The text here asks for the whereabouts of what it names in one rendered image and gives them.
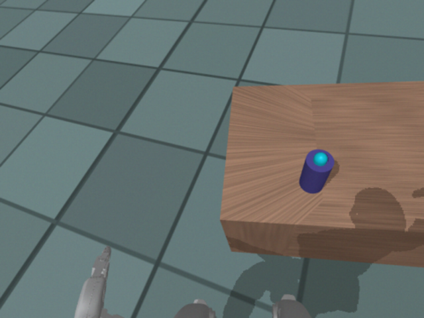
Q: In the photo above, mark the bottle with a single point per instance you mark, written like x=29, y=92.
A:
x=316, y=169

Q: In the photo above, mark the left robot hand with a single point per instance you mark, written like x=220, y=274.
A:
x=91, y=299

